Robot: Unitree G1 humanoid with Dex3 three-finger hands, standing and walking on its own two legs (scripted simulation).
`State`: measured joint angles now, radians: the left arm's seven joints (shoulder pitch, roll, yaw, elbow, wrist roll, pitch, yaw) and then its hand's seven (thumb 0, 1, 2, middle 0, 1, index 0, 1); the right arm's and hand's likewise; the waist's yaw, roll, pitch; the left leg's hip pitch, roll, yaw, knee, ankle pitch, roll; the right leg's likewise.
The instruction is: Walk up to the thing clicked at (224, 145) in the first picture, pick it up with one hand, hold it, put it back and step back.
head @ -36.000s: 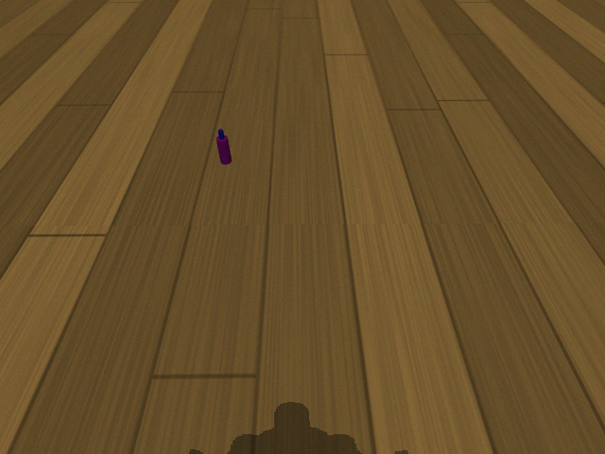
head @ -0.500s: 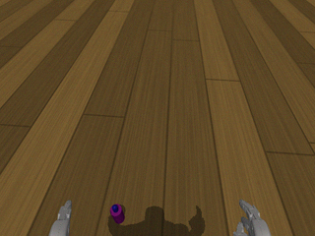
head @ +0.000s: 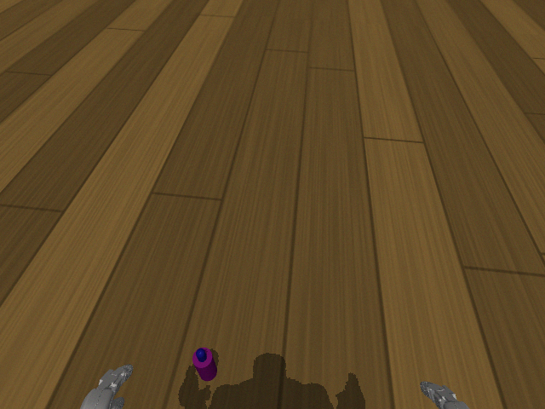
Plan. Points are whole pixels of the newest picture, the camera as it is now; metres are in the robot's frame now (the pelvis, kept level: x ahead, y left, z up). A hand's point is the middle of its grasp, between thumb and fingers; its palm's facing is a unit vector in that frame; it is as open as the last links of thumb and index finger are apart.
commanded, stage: stand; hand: left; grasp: from the side
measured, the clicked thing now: (204, 362) +0.38 +0.21 -0.64
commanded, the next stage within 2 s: none
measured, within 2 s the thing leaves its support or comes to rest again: neither
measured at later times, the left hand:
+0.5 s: hand out of the picture +0.05 +0.25 -0.12, palm faces +0.00 -0.94 -0.33, open 7.4 cm
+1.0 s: hand out of the picture +0.03 +0.25 -0.12, palm faces -0.01 -0.94 -0.34, open 7.4 cm
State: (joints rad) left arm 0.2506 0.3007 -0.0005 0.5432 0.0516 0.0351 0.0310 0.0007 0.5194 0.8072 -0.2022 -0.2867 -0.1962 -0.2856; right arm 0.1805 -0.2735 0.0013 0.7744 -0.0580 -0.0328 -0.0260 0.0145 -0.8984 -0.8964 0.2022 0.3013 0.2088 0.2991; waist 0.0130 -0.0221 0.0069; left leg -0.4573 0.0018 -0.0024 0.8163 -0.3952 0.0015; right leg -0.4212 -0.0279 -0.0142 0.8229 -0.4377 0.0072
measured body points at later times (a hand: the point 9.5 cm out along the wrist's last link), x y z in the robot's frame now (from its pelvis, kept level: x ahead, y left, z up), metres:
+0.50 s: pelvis -0.01 +0.01 +0.04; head -0.02 +0.01 +0.49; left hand +0.05 +0.30 -0.10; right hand +0.06 -0.27 -0.10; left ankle +0.02 +0.12 -0.70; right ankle +0.00 -0.13 -0.70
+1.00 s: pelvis -0.01 +0.00 +0.04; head +0.00 +0.00 +0.49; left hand +0.03 +0.30 -0.10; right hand +0.05 -0.29 -0.10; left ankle +0.02 +0.12 -0.70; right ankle +0.00 -0.13 -0.70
